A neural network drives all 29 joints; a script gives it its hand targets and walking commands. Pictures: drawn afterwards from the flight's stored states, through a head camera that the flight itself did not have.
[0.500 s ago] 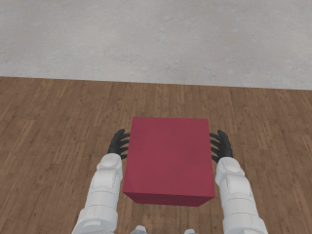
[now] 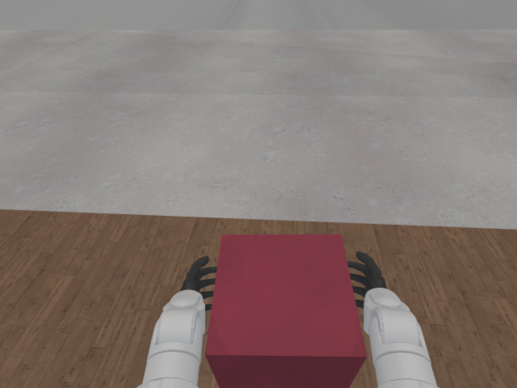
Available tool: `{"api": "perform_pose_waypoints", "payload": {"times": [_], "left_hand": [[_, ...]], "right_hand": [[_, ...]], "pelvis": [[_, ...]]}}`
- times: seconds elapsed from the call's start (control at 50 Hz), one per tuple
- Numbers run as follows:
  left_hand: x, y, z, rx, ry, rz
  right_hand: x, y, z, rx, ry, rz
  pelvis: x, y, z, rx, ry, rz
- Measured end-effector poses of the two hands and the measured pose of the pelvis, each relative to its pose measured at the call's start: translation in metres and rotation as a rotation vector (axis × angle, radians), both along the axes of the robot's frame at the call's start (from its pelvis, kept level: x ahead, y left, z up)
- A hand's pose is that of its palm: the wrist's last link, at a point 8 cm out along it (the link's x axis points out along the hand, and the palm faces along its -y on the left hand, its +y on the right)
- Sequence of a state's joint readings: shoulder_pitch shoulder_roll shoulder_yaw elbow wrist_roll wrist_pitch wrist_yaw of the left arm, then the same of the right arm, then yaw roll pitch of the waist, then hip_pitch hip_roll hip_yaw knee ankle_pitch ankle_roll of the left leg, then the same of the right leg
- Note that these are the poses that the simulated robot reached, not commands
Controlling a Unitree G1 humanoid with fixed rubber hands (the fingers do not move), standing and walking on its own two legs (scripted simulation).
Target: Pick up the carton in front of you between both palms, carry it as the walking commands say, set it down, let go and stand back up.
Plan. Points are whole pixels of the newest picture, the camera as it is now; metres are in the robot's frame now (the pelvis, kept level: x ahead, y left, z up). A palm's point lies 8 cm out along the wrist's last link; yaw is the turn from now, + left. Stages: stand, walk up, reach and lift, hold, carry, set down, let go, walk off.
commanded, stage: reach and lift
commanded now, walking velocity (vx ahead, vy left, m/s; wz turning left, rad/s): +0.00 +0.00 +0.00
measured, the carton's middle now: (281, 321) +0.30 +0.00 -0.06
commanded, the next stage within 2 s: hold in 0.88 s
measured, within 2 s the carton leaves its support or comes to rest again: neither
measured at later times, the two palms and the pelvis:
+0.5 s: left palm (190, 292) +0.29 +0.15 +0.03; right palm (374, 291) +0.30 -0.15 +0.04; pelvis +0.00 +0.01 +0.00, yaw +0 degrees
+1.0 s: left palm (189, 288) +0.29 +0.15 +0.05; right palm (379, 286) +0.30 -0.15 +0.06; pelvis +0.01 +0.00 +0.01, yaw +0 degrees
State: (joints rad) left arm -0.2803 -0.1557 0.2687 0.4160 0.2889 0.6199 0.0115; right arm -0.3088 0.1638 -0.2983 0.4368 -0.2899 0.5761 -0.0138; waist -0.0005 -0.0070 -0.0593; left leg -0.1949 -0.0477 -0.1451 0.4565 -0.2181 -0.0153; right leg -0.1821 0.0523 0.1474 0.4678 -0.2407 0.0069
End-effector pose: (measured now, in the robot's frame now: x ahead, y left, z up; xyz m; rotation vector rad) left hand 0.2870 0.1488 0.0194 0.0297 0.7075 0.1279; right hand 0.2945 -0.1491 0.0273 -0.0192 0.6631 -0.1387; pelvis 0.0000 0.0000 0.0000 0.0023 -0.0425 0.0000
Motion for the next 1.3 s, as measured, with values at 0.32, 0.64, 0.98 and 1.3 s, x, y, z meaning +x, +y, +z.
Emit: {"api": "perform_pose_waypoints", "payload": {"times": [0.32, 0.64, 0.98, 1.3], "left_hand": [[0.003, 0.002, 0.006, -0.007, -0.012, 0.0], [0.008, 0.001, 0.013, 0.015, -0.006, -0.015], [0.003, 0.0, 0.027, 0.016, -0.033, -0.009], [-0.003, 0.0, 0.034, 0.007, -0.022, -0.007]], "right_hand": [[0.001, 0.002, 0.006, 0.003, -0.011, -0.012], [0.005, 0.001, 0.012, -0.018, -0.004, 0.003], [0.001, -0.001, 0.027, -0.02, -0.028, 0.007], [-0.006, 0.0, 0.033, -0.014, -0.015, -0.004]], "pelvis": [[-0.007, 0.004, 0.0, -0.001, -0.021, -0.004], [0.008, 0.004, 0.005, 0.0, -0.031, -0.005], [0.008, 0.001, 0.006, -0.001, -0.054, -0.002], [-0.003, 0.003, 0.005, -0.001, -0.084, -0.005]]}}
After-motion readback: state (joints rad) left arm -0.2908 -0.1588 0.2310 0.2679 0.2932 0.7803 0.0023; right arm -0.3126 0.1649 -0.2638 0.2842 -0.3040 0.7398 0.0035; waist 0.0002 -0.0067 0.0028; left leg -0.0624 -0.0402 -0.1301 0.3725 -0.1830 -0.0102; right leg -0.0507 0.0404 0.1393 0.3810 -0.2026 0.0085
